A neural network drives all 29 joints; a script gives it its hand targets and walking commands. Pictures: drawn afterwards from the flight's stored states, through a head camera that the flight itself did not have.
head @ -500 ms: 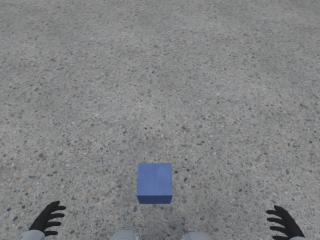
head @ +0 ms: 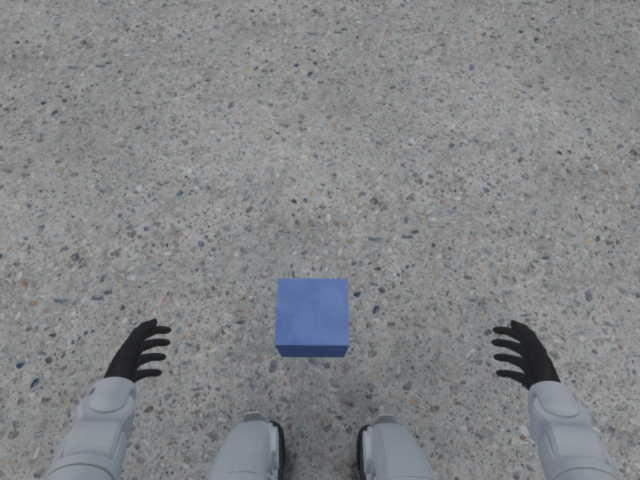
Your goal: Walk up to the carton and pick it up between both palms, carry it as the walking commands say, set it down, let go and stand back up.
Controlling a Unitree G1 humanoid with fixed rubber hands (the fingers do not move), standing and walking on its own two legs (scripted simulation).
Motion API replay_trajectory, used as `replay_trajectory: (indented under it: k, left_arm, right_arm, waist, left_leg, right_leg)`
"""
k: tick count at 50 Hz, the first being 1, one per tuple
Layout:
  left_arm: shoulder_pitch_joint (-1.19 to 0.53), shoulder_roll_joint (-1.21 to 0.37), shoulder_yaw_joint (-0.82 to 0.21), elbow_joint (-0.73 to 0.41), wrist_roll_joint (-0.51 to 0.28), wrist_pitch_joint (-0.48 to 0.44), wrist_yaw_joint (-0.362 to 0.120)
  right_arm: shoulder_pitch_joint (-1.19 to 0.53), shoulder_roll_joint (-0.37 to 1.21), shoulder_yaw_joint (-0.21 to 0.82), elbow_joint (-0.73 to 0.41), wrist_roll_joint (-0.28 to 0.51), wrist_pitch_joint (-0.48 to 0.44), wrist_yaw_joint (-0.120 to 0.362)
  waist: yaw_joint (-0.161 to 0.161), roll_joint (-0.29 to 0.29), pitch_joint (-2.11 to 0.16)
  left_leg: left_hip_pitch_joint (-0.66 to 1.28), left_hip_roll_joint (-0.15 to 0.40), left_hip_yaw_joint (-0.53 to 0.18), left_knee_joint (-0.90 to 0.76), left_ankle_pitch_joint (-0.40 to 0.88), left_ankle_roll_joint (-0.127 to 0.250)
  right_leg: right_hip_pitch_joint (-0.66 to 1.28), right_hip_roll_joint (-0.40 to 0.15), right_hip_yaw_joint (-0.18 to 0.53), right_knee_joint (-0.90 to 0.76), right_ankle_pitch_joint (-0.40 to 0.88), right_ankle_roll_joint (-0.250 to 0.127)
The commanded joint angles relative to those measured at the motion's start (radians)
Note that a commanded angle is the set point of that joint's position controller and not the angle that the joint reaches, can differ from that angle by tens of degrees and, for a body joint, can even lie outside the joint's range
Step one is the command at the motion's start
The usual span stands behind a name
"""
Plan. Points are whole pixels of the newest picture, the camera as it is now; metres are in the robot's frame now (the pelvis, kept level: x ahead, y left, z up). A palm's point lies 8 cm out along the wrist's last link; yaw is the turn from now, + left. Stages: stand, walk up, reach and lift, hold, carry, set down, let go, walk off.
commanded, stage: reach and lift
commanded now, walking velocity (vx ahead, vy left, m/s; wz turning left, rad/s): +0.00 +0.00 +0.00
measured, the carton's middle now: (312, 320) +0.44 +0.03 -0.62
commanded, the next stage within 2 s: none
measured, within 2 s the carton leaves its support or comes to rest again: neither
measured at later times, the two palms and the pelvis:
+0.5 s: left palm (173, 300) +0.36 +0.25 -0.15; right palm (458, 297) +0.37 -0.20 -0.15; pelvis -0.02 +0.00 -0.04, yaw +1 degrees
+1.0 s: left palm (212, 258) +0.44 +0.21 -0.19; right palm (418, 257) +0.46 -0.15 -0.20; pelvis -0.03 +0.00 -0.06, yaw +2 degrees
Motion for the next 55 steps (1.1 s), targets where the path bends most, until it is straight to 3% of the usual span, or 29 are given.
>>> replay_trajectory:
  k: [1, 3, 4, 6, 10, 11, 12, 16, 19, 20, 23, 24, 29, 30, 32, 33, 34, 35, 37, 38, 39, 40, 41, 43, 45, 49, 50, 53, 55]
  left_arm:
    - [-0.176, 0.086, 0.072, -0.078, -0.042, 0.000, -0.002]
    - [-0.278, 0.091, 0.067, -0.105, -0.064, -0.006, 0.000]
    - [-0.305, 0.125, 0.099, -0.119, -0.056, -0.012, -0.006]
    - [-0.311, 0.104, 0.101, -0.087, -0.057, -0.007, 0.001]
    - [-0.359, 0.102, 0.123, -0.022, -0.051, -0.024, -0.002]
    - [-0.413, 0.095, 0.128, -0.054, -0.054, -0.035, 0.001]
    - [-0.428, 0.109, 0.152, -0.030, -0.046, -0.037, 0.004]
    - [-0.536, 0.083, 0.144, -0.034, -0.070, -0.055, 0.014]
    - [-0.557, 0.051, 0.163, 0.007, -0.078, -0.078, 0.022]
    - [-0.587, 0.040, 0.163, 0.012, -0.072, -0.077, 0.024]
    - [-0.685, 0.047, 0.193, -0.010, -0.079, -0.081, 0.025]
    - [-0.749, 0.051, 0.191, -0.006, -0.066, -0.077, 0.031]
    - [-0.839, 0.019, 0.206, 0.035, -0.036, -0.084, 0.056]
    - [-0.854, 0.016, 0.211, 0.070, -0.049, -0.080, 0.056]
    - [-0.966, 0.021, 0.198, 0.048, -0.049, -0.081, 0.059]
    - [-0.964, 0.015, 0.218, 0.104, -0.053, -0.078, 0.056]
    - [-0.998, 0.030, 0.228, 0.090, -0.050, -0.085, 0.058]
    - [-1.013, 0.037, 0.260, 0.090, -0.042, -0.084, 0.058]
    - [-1.068, 0.020, 0.227, 0.074, -0.053, -0.088, 0.055]
    - [-1.069, -0.002, 0.231, 0.102, -0.022, -0.097, 0.054]
    - [-1.065, -0.008, 0.249, 0.121, -0.031, -0.091, 0.039]
    - [-1.117, 0.011, 0.257, 0.112, -0.005, -0.092, 0.044]
    - [-1.045, -0.026, 0.257, 0.094, -0.015, -0.090, 0.041]
    - [-1.088, -0.016, 0.276, 0.127, 0.001, -0.096, 0.039]
    - [-1.096, 0.003, 0.306, 0.130, 0.026, -0.094, 0.040]
    - [-1.144, 0.023, 0.338, 0.085, 0.041, -0.107, 0.032]
    - [-1.134, -0.039, 0.304, 0.121, 0.043, -0.115, 0.028]
    - [-1.169, -0.034, 0.312, 0.121, 0.048, -0.120, 0.041]
    - [-1.149, -0.049, 0.323, 0.171, 0.051, -0.113, 0.031]
  right_arm:
    - [-0.153, -0.098, -0.011, -0.075, 0.044, 0.009, -0.018]
    - [-0.245, -0.100, -0.016, -0.099, 0.043, 0.004, -0.024]
    - [-0.288, -0.087, 0.004, -0.164, 0.059, 0.003, -0.034]
    - [-0.305, -0.089, -0.013, -0.082, 0.054, 0.012, -0.031]
    - [-0.372, -0.025, 0.004, -0.072, 0.062, -0.002, -0.037]
    - [-0.395, -0.034, -0.008, -0.055, 0.064, -0.007, -0.040]
    - [-0.451, -0.029, -0.006, -0.093, 0.058, -0.015, -0.045]
    - [-0.501, -0.074, -0.062, -0.018, 0.034, -0.035, -0.056]
    - [-0.586, -0.010, -0.019, -0.014, 0.068, -0.059, -0.060]
    - [-0.581, -0.021, -0.055, 0.013, 0.035, -0.059, -0.063]
    - [-0.688, -0.001, -0.018, -0.021, 0.083, -0.057, -0.070]
    - [-0.729, -0.030, -0.050, -0.013, 0.064, -0.053, -0.077]
    - [-0.812, 0.002, -0.029, 0.054, 0.095, -0.048, -0.088]
    - [-0.849, 0.008, -0.051, 0.025, 0.073, -0.051, -0.095]
    - [-0.925, -0.027, -0.083, 0.034, 0.068, -0.049, -0.105]
    - [-0.960, 0.016, -0.036, 0.060, 0.086, -0.039, -0.104]
    - [-0.961, 0.002, -0.069, 0.070, 0.078, -0.045, -0.102]
    - [-1.005, 0.001, -0.053, 0.023, 0.074, -0.042, -0.113]
    - [-1.039, 0.026, -0.051, 0.034, 0.083, -0.040, -0.114]
    - [-1.043, 0.038, -0.069, 0.073, 0.082, -0.042, -0.105]
    - [-1.076, 0.070, -0.036, 0.043, 0.066, -0.040, -0.108]
    - [-1.089, 0.052, -0.076, 0.059, 0.051, -0.042, -0.107]
    - [-1.040, 0.070, -0.050, 0.034, 0.043, -0.040, -0.108]
    - [-1.094, 0.069, -0.063, 0.072, 0.019, -0.039, -0.109]
    - [-1.057, 0.062, -0.118, 0.105, -0.028, -0.037, -0.109]
    - [-1.156, 0.079, -0.097, -0.042, -0.031, -0.045, -0.112]
    - [-1.155, 0.093, -0.076, 0.013, -0.017, -0.057, -0.107]
    - [-1.110, 0.092, -0.106, 0.067, -0.028, -0.061, -0.111]
    - [-1.138, 0.108, -0.089, 0.081, -0.013, -0.054, -0.110]
  waist:
    - [0.032, -0.007, -0.407]
    - [0.018, 0.001, -0.418]
    - [0.051, -0.027, -0.520]
    - [0.048, 0.025, -0.496]
    - [0.059, -0.025, -0.539]
    - [0.044, 0.040, -0.562]
    - [0.078, -0.011, -0.611]
    - [0.000, 0.025, -0.717]
    - [0.043, 0.002, -0.764]
    - [0.008, 0.012, -0.785]
    - [0.082, 0.014, -0.896]
    - [0.050, 0.047, -0.924]
    - [0.090, 0.062, -0.964]
    - [0.071, 0.016, -0.988]
    - [0.061, 0.050, -1.000]
    - [0.104, 0.014, -1.005]
    - [0.081, 0.025, -1.030]
    - [0.116, 0.007, -1.096]
    - [0.097, 0.021, -1.125]
    - [0.112, 0.096, -1.058]
    - [0.102, -0.009, -1.141]
    - [0.095, 0.053, -1.140]
    - [0.097, 0.028, -1.263]
    - [0.113, -0.009, -1.149]
    - [0.067, -0.027, -1.117]
    - [0.104, -0.053, -1.171]
    - [0.111, 0.008, -1.100]
    - [0.072, -0.004, -1.094]
    - [0.094, 0.024, -1.094]
  left_leg:
    - [0.117, -0.116, -0.071, -0.010, 0.152, -0.014]
    - [0.100, -0.119, -0.070, 0.008, 0.132, -0.010]
    - [0.086, -0.118, -0.055, 0.032, 0.143, -0.003]
    - [0.055, -0.118, -0.065, 0.026, 0.149, -0.016]
    - [-0.007, -0.122, -0.045, 0.059, 0.170, -0.005]
    - [0.004, -0.127, -0.048, 0.070, 0.178, -0.017]
    - [-0.007, -0.130, -0.041, 0.079, 0.178, -0.008]
    - [0.009, -0.137, -0.062, 0.120, 0.304, -0.028]
    - [-0.054, -0.142, -0.066, 0.137, 0.411, -0.022]
    - [-0.036, -0.146, -0.078, 0.142, 0.411, -0.025]
    - [-0.049, -0.145, -0.068, 0.157, 0.464, -0.023]
    - [-0.039, -0.150, -0.076, 0.165, 0.463, -0.030]
    - [-0.042, -0.152, -0.072, 0.170, 0.540, -0.025]
    - [-0.052, -0.149, -0.086, 0.174, 0.543, -0.023]
    - [-0.055, -0.148, -0.087, 0.161, 0.528, -0.026]
    - [-0.121, -0.151, -0.071, 0.166, 0.506, -0.014]
    - [-0.077, -0.147, -0.085, 0.166, 0.531, -0.012]
    - [-0.126, -0.156, -0.062, 0.182, 0.519, -0.009]
    - [-0.110, -0.158, -0.074, 0.174, 0.567, -0.008]
    - [-0.118, -0.149, -0.066, 0.162, 0.559, -0.014]
    - [-0.129, -0.152, -0.069, 0.178, 0.578, 0.000]
    - [-0.128, -0.146, -0.069, 0.175, 0.587, -0.009]
    - [-0.052, -0.160, -0.078, 0.176, 0.685, -0.008]
    - [-0.173, -0.149, -0.071, 0.169, 0.617, -0.015]
    - [-0.193, -0.146, -0.072, 0.164, 0.565, -0.014]
    - [-0.244, -0.157, -0.075, 0.193, 0.572, -0.002]
    - [-0.279, -0.149, -0.071, 0.194, 0.571, -0.010]
    - [-0.296, -0.147, -0.077, 0.245, 0.538, -0.014]
    - [-0.300, -0.141, -0.081, 0.276, 0.519, -0.013]
  right_leg:
    - [0.095, 0.055, -0.044, -0.073, 0.168, 0.003]
    - [0.069, 0.057, -0.052, -0.059, 0.141, 0.005]
    - [0.121, 0.053, -0.047, -0.054, 0.166, 0.017]
    - [0.069, 0.055, -0.062, -0.022, 0.162, 0.003]
    - [0.043, 0.065, -0.059, -0.014, 0.191, 0.013]
    - [0.019, 0.063, -0.066, 0.010, 0.204, 0.009]
    - [0.029, 0.062, -0.060, 0.001, 0.181, 0.019]
    - [-0.040, 0.085, -0.078, 0.050, 0.318, 0.003]
    - [-0.068, 0.081, -0.060, 0.070, 0.416, 0.006]
    - [-0.081, 0.089, -0.069, 0.079, 0.400, 0.008]
    - [-0.102, 0.086, -0.049, 0.090, 0.421, 0.009]
    - [-0.116, 0.092, -0.060, 0.106, 0.415, 0.006]
    - [-0.234, 0.108, -0.066, 0.119, 0.425, 0.012]
    - [-0.223, 0.109, -0.067, 0.124, 0.438, 0.014]
    - [-0.257, 0.105, -0.068, 0.129, 0.416, 0.011]
    - [-0.243, 0.100, -0.054, 0.126, 0.398, 0.013]
    - [-0.276, 0.108, -0.067, 0.135, 0.400, 0.013]
    - [-0.194, 0.097, -0.046, 0.129, 0.417, 0.011]
    - [-0.183, 0.102, -0.052, 0.141, 0.486, 0.013]
    - [-0.280, 0.098, -0.052, 0.138, 0.454, 0.010]
    - [-0.226, 0.099, -0.052, 0.111, 0.461, 0.019]
    - [-0.250, 0.099, -0.057, 0.138, 0.495, 0.019]
    - [-0.168, 0.106, -0.061, 0.127, 0.590, 0.015]
    - [-0.218, 0.102, -0.062, 0.143, 0.545, 0.026]
    - [-0.231, 0.101, -0.069, 0.125, 0.508, 0.027]
    - [-0.201, 0.096, -0.050, 0.161, 0.550, 0.027]
    - [-0.271, 0.091, -0.051, 0.168, 0.530, 0.018]
    - [-0.389, 0.094, -0.072, 0.205, 0.481, 0.022]
    - [-0.435, 0.092, -0.053, 0.219, 0.442, 0.023]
